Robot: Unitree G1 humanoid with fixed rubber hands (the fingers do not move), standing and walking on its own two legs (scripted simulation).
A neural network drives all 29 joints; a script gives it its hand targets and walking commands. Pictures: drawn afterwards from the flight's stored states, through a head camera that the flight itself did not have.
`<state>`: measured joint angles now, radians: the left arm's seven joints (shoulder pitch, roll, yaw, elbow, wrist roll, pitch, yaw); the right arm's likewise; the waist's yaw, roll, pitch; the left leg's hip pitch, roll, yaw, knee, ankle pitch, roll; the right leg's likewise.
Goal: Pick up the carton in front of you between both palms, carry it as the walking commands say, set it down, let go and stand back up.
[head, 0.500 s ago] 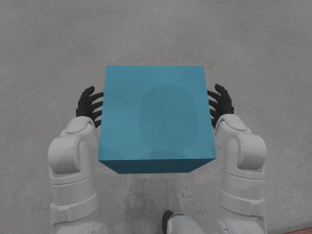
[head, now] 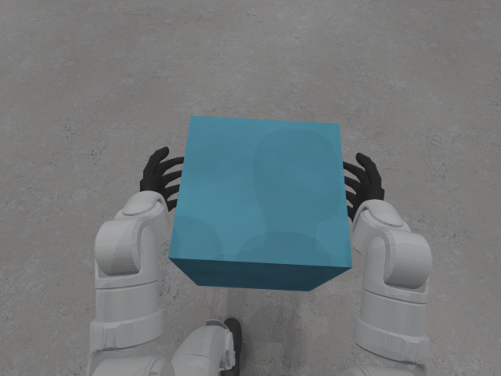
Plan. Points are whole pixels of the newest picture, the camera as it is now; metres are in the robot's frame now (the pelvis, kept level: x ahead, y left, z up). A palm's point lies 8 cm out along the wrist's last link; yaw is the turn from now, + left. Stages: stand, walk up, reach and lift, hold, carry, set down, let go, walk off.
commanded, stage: carry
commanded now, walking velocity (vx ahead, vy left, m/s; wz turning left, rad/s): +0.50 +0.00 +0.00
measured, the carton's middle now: (258, 216) +0.35 +0.02 +0.01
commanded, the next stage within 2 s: none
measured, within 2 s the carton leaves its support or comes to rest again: neither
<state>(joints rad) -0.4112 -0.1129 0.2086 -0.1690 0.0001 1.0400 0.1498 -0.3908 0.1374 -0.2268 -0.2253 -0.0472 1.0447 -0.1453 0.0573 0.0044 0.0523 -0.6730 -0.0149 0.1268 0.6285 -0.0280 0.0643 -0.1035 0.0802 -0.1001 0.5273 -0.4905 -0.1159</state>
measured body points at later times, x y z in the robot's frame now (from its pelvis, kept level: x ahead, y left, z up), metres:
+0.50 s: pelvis +0.34 -0.04 +0.01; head +0.33 -0.04 +0.46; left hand +0.64 +0.12 +0.12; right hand +0.65 -0.18 +0.12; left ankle +0.19 +0.06 -0.71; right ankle +0.43 -0.13 -0.72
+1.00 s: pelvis +0.65 -0.01 +0.01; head +0.63 +0.00 +0.46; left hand +0.90 +0.14 +0.09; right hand +0.90 -0.16 +0.10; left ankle +0.70 +0.08 -0.72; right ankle +0.49 -0.12 -0.64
